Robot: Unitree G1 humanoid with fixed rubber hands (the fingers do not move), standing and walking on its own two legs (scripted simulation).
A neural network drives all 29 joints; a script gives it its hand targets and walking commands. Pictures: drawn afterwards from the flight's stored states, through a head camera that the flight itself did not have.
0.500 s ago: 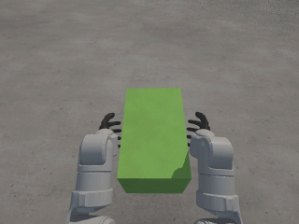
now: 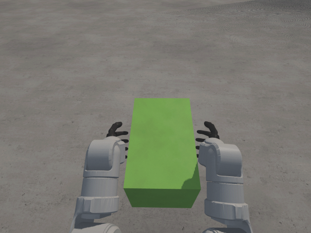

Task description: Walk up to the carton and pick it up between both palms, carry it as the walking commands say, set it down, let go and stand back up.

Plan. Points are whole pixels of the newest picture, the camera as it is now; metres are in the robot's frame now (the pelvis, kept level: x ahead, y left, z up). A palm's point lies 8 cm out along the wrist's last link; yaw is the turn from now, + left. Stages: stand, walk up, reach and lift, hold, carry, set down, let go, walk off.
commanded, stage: carry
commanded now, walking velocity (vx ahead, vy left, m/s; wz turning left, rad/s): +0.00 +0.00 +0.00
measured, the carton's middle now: (161, 150) +0.35 -0.02 +0.02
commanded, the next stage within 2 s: none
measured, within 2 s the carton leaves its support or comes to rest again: neither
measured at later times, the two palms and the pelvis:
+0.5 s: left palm (99, 162) +0.26 +0.13 +0.10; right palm (203, 154) +0.28 -0.11 +0.10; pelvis -0.03 +0.00 +0.00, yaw +1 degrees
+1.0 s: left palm (105, 156) +0.28 +0.12 +0.09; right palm (206, 152) +0.29 -0.12 +0.09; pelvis -0.02 +0.00 +0.00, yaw +0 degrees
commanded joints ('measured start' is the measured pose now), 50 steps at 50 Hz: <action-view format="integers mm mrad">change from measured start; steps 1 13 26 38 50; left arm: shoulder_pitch -625 -595 -568 -542 -523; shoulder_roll -1042 -1046 -1036 -1019 -1016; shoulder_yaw -548 -559 -571 -576 -581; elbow -119 -137 -91 -136 -138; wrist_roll -466 -479 -472 -461 -454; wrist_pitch -41 -51 -66 -93 -102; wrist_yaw -395 -384 -395 -385 -387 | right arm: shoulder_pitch -533 -507 -468 -446 -420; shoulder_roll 1108 1124 1094 1085 1077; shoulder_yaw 585 567 545 567 570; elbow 13 -12 15 -15 -16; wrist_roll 454 446 401 418 407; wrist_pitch -9 -47 -73 -91 -99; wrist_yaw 474 454 458 457 458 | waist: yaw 53 50 45 47 48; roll -144 -51 -30 -52 -49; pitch -226 -457 -315 -363 -372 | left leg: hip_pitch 7 251 69 111 138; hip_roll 73 49 70 59 63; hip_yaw -45 -121 -141 -117 -111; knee -30 -134 -186 -134 -123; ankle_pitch -248 24 -155 -48 -17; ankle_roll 15 40 49 48 50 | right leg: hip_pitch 206 202 182 206 218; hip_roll -10 -152 -126 -145 -145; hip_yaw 48 195 168 183 188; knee -383 -353 -369 -359 -340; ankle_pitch -90 280 81 186 284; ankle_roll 5 -53 -56 -65 -76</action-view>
